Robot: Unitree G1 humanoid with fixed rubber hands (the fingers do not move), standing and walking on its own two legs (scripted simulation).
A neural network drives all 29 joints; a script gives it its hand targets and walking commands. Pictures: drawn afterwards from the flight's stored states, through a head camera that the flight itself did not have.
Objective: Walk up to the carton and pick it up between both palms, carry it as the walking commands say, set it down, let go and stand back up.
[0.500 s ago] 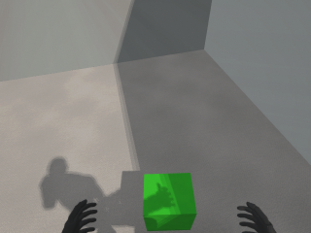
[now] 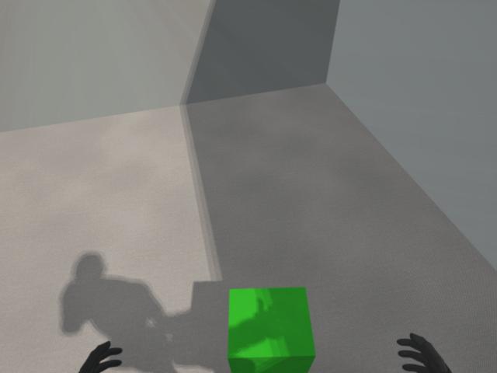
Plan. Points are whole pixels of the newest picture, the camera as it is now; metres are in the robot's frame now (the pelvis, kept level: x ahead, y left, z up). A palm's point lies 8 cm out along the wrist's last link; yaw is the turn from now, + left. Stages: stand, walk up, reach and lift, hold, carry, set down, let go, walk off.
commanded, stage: stand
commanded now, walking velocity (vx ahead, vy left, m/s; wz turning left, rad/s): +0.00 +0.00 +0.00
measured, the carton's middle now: (268, 336) +0.39 -0.03 -0.62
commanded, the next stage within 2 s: none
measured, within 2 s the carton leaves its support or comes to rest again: neither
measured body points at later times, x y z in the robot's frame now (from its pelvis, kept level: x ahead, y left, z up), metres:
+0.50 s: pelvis -0.01 +0.00 +0.00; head -0.03 +0.00 +0.45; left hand +0.15 +0.28 -0.08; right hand +0.14 -0.28 -0.08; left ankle -0.02 +0.11 -0.73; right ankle -0.01 -0.11 -0.73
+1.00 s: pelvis -0.02 +0.00 +0.00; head -0.04 +0.00 +0.45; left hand +0.13 +0.29 -0.09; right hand +0.12 -0.28 -0.08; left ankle -0.02 +0.11 -0.73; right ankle -0.01 -0.11 -0.73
